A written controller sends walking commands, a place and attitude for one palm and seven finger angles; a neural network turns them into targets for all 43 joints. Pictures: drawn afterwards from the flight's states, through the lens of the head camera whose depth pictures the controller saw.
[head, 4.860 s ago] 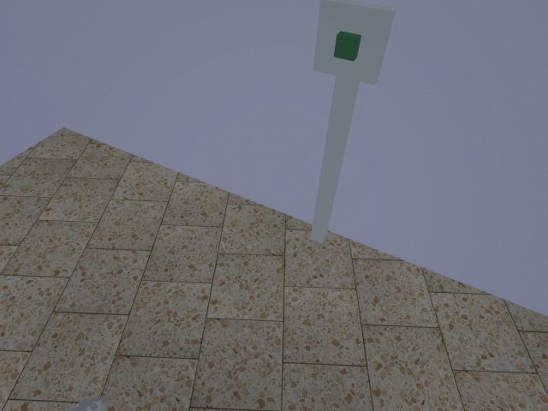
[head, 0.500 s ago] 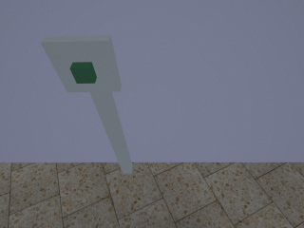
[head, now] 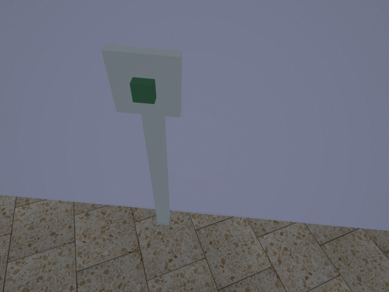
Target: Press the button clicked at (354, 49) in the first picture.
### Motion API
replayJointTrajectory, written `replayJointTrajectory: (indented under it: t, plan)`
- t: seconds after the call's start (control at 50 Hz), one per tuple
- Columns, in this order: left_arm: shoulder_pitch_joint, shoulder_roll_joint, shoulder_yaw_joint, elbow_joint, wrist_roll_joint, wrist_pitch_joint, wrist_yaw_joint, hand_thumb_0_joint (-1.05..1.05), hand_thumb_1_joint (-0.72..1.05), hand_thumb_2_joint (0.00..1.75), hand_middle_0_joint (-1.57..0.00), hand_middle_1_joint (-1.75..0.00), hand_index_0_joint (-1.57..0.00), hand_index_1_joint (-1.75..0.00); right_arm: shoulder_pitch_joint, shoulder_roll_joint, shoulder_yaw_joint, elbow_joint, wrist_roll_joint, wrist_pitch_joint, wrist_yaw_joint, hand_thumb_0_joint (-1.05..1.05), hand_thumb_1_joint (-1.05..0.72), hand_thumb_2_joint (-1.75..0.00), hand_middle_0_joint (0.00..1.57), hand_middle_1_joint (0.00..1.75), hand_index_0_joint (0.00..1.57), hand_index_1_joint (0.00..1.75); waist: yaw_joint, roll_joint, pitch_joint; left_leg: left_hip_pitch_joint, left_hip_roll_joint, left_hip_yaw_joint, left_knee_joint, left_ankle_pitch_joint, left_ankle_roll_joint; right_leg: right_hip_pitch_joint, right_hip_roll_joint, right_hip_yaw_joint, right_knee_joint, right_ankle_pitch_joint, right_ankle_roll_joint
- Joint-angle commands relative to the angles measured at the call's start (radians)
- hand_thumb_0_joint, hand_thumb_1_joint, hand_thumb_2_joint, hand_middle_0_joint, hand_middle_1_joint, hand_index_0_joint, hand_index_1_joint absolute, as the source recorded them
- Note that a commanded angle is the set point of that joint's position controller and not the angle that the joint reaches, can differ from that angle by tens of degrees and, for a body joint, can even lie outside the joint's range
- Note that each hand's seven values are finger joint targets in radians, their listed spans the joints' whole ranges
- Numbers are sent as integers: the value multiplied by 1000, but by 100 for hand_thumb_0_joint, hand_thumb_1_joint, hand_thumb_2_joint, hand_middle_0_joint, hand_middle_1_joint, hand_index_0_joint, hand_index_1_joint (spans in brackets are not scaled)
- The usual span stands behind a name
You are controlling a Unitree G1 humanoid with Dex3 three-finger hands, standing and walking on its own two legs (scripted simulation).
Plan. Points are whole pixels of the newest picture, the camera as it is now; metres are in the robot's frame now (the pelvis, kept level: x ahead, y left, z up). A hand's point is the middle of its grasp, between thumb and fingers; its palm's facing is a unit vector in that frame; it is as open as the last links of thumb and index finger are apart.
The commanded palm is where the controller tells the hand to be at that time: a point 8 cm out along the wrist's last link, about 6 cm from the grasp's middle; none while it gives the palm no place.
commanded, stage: come to a stop and stand still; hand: left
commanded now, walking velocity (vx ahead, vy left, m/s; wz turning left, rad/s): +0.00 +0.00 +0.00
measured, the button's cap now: (144, 90) +0.54 +0.18 +0.13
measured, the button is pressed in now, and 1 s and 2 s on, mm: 0 0 0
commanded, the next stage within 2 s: look again from close up in 0.32 s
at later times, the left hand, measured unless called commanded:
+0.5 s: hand out of the picture -0.02 +0.17 -0.18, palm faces -0.02 -0.98 -0.19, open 7.3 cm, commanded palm none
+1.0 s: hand out of the picture -0.03 +0.17 -0.18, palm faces +0.03 -0.98 -0.19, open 7.3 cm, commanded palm none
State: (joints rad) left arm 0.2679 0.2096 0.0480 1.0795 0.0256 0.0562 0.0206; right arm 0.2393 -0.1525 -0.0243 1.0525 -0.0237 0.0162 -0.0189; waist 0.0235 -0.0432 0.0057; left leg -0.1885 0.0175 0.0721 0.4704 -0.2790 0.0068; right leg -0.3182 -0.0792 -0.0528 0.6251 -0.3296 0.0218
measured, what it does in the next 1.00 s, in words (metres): stands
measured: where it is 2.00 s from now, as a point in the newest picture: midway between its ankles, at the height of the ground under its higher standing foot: outside the picture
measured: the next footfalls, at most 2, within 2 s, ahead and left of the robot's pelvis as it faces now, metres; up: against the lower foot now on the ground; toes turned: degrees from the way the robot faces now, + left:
none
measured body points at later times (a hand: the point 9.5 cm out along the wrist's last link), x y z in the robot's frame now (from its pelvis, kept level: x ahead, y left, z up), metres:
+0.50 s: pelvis -0.02 +0.01 +0.00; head +0.00 +0.01 +0.45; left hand -0.01 +0.23 -0.16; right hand -0.03 -0.21 -0.16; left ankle -0.02 +0.11 -0.74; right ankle +0.00 -0.13 -0.74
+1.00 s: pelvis -0.03 +0.00 +0.00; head -0.04 +0.01 +0.45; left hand -0.03 +0.23 -0.16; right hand -0.01 -0.23 -0.15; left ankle -0.02 +0.11 -0.74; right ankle +0.00 -0.13 -0.74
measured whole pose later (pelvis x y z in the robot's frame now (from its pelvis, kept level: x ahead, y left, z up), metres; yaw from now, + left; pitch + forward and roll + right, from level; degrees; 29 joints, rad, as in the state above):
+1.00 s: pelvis -0.03 +0.00 +0.00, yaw +1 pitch -2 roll +0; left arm 0.32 0.16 -0.01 1.06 0.02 0.00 0.03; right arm 0.29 -0.17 0.01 1.06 -0.02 -0.01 -0.01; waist 0.00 -0.01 0.00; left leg -0.22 0.02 0.06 0.49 -0.24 0.01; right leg -0.24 -0.06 -0.06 0.49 -0.22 0.02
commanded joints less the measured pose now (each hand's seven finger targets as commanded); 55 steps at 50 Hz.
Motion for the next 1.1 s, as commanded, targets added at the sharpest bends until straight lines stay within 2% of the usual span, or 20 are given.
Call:
replayJointTrajectory:
  t: [0.0,0.04,0.06,0.1,0.12,0.2,0.32,0.38,0.4,0.42,0.44,0.48,0.52,0.56,0.62,0.72,0.78,0.96,1.02,1.08]
  plan:
    - [49,16,-18,-13,-3,-44,-1,0,90,90,-20,-30,-20,-30,-20,-137,-20,-29,9,-25,-16,0,-90,-90,20,30,20,30,16,177,61,-65,164,-143,-201,86,77,59,6,18,-118,63,1]
    - [73,40,-25,15,-6,-60,6,0,90,90,-20,-30,-20,-30,24,-116,-15,-9,18,-34,-16,0,-90,-90,20,30,20,30,0,89,17,-24,120,-106,-124,211,44,133,-31,71,-242,247,-12]
    - [71,52,-27,21,-8,-64,9,0,90,90,-20,-30,-20,-30,38,-109,-13,-2,21,-38,-13,0,-90,-90,20,30,20,30,-13,101,-3,4,105,-95,-121,205,28,140,-55,86,-252,276,-21]
    - [49,55,-25,35,-10,-71,11,0,90,90,-20,-30,-20,-30,51,-106,-12,17,19,-36,-14,0,-90,-90,20,30,20,30,-25,-18,-25,50,103,-79,-98,275,11,138,-51,87,-232,347,-26]
    - [46,45,-30,39,-11,-72,11,0,90,90,-20,-30,-20,-30,56,-114,-13,25,20,-37,-14,0,-90,-90,20,30,20,30,-27,-31,-23,67,108,-76,-100,276,11,124,-49,80,-235,337,-25]
    - [45,28,-34,49,-12,-66,14,0,90,90,-20,-30,-20,-30,55,-102,-2,51,19,-37,-13,0,-90,-90,20,30,20,30,-22,27,52,23,106,-85,-160,155,12,102,-38,80,-274,194,-18]
    - [66,20,-37,57,-12,-64,17,0,90,90,-20,-30,-20,-30,77,-90,2,69,17,-35,-12,0,-90,-90,20,30,20,30,-16,47,79,-8,100,-91,-184,72,13,105,-34,79,-288,152,-20]
    - [72,14,-37,59,-13,-65,17,0,90,90,-20,-30,-20,-30,92,-81,2,77,16,-37,-14,0,-90,-90,20,30,20,30,-15,61,81,-16,100,-91,-192,65,12,108,-32,78,-284,160,-20]
    - [116,48,-48,70,1,-87,56,0,90,90,-20,-30,-20,-30,15,-118,10,-4,23,-52,2,0,-90,-90,20,30,20,30,6,43,117,-105,111,-55,5,187,-12,92,-68,94,-247,325,-35]
    - [99,71,-48,57,-4,-103,45,0,90,90,-20,-30,-20,-30,11,-95,14,-28,18,-54,7,0,-90,-90,20,30,20,30,-15,40,87,-71,77,-58,-23,147,-17,75,-86,96,-224,373,-47]
    - [87,63,-47,23,-8,-104,41,0,90,90,-20,-30,-20,-30,102,-70,17,-25,8,-55,5,0,-90,-90,20,30,20,30,-36,19,-38,-50,67,-78,-20,93,-4,144,-74,100,-188,276,-52]
    - [64,55,-45,-2,-11,-97,31,0,90,90,-20,-30,-20,-30,107,-85,12,-24,11,-55,1,0,-90,-90,20,30,20,30,-32,48,-81,-30,78,-96,-18,174,12,139,-51,80,-166,225,-51]
    - [50,52,-45,-20,-10,-86,27,0,90,90,-20,-30,-20,-30,107,-94,11,-35,10,-50,-2,0,-90,-90,20,30,20,30,-31,79,-13,-75,89,-113,-35,153,19,110,-33,63,-167,157,-48]
    - [56,42,-45,-28,-10,-78,24,0,90,90,-20,-30,-20,-30,102,-96,10,-43,9,-45,-4,0,-90,-90,20,30,20,30,-26,58,58,-131,88,-128,-71,66,22,86,-23,61,-180,96,-47]
    - [64,41,-44,-42,-8,-74,21,0,90,90,-20,-30,-20,-30,104,-101,7,-48,8,-42,-3,0,-90,-90,20,30,20,30,-23,49,95,-162,85,-141,-103,-10,25,81,-16,60,-188,74,-47]
    - [77,49,-40,-61,-8,-73,19,0,90,90,-20,-30,-20,-30,103,-110,4,-51,7,-41,0,0,-90,-90,20,30,20,30,-23,51,87,-151,79,-135,-121,-57,24,77,-20,65,-205,58,-47]
    - [83,52,-38,-64,-10,-77,18,0,90,90,-20,-30,-20,-30,99,-111,6,-47,7,-43,0,0,-90,-90,20,30,20,30,-23,22,63,-124,72,-119,-107,-8,21,81,-29,78,-222,77,-47]
    - [91,54,-38,-55,-10,-79,15,0,90,90,-20,-30,-20,-30,89,-111,10,-30,10,-41,0,0,-90,-90,20,30,20,30,-26,43,80,-108,70,-107,-114,-3,12,70,-34,87,-261,59,-47]
    - [112,42,-36,-42,-5,-75,12,0,90,90,-20,-30,-20,-30,105,-108,9,-11,3,-35,1,0,-90,-90,20,30,20,30,-28,48,65,-108,77,-118,-127,-165,17,68,-20,76,-251,-75,-51]
    - [135,38,-28,-40,0,-70,4,0,90,90,-20,-30,-20,-30,97,-118,0,-18,-2,-29,3,0,-90,-90,20,30,20,30,-19,57,116,-168,83,-132,-139,-301,29,29,-6,74,-235,-184,-58]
